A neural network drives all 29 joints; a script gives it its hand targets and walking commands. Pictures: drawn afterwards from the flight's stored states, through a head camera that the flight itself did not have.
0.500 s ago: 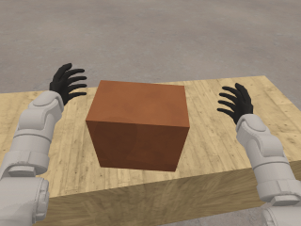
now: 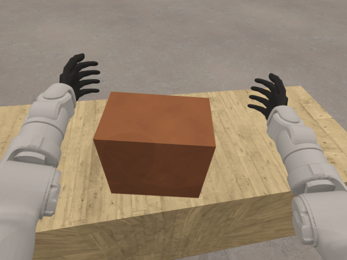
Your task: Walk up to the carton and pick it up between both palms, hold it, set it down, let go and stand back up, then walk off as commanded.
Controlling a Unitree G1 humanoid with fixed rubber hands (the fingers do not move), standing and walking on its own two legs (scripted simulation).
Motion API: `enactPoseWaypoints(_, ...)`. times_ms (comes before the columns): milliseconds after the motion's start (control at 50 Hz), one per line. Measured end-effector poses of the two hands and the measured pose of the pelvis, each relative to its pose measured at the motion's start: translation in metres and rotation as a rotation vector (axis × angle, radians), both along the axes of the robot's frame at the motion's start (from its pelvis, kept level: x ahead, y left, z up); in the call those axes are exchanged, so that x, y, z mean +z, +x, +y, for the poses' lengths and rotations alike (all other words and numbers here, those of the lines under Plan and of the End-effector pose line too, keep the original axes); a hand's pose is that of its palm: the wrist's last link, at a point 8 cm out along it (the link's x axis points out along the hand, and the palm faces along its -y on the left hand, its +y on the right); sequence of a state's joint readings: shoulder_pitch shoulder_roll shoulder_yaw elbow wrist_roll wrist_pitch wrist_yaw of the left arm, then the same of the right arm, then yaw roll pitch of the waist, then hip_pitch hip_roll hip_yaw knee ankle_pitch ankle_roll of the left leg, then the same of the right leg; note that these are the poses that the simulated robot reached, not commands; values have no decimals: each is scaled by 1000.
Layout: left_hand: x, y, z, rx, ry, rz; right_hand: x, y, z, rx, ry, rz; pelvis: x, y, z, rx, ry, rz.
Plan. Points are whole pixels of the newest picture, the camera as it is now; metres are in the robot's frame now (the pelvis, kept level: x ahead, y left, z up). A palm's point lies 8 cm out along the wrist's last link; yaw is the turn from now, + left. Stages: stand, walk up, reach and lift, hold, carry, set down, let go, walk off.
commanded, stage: reach and lift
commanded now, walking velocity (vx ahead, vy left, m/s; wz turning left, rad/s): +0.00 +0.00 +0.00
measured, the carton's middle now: (157, 148) +0.43 +0.03 +0.01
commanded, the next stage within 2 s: none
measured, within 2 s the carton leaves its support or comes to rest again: neither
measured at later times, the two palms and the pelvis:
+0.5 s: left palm (80, 127) +0.45 +0.22 +0.07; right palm (248, 141) +0.40 -0.21 +0.06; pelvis -0.01 +0.00 -0.02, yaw +0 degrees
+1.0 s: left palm (94, 132) +0.45 +0.19 +0.06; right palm (241, 144) +0.41 -0.19 +0.05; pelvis -0.02 +0.00 -0.03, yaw -1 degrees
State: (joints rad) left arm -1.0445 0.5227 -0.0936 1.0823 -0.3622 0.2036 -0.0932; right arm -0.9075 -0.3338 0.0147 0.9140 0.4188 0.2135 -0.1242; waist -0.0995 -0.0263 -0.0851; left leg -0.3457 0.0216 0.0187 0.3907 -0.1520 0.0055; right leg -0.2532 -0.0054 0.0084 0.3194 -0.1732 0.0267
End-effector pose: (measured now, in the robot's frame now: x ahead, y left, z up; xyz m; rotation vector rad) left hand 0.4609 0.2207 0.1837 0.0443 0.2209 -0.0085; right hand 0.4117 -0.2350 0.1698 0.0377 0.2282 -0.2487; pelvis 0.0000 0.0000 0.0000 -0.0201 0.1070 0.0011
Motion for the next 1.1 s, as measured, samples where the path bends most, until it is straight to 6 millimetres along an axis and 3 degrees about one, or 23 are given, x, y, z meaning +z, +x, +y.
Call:
enactPoseWaypoints(140, -34, -4, -6, -2, 9, 43, -30, -6, -7, -10, -27, 64, -1, 3, -2, -10, -1, 5)
enactPoseWaypoints(280, -80, -17, -3, 20, 20, 71, -71, -13, 9, 17, -29, 82, -4, 2, -2, -15, 0, 40)
enactPoseWaypoints(360, -97, -20, 0, 34, 21, 58, -90, -13, 22, 35, -27, 87, -7, -1, -2, -14, -1, 87)
enactPoseWaypoints(440, -104, -16, 3, 35, 43, 33, -99, -9, 30, 39, -22, 70, -13, -4, -1, -3, -9, 149)
enactPoseWaypoints(580, -121, -13, -2, 28, 41, 35, -116, -8, 24, 19, -46, 81, -21, -8, 2, -3, -17, 211)
enactPoseWaypoints(780, -134, -13, -16, 9, 33, 26, -118, -10, 14, 15, -55, 48, -27, -13, 5, -14, -20, 248)
enactPoseWaypoints(900, -132, -14, -18, 14, 37, 20, -116, -8, 24, 37, -41, 45, -28, -16, 5, -15, -16, 249)
enactPoseWaypoints(1100, -129, -14, -30, 10, 21, 18, -121, -2, 63, 61, -15, 51, -27, -19, 4, -1, -22, 245)
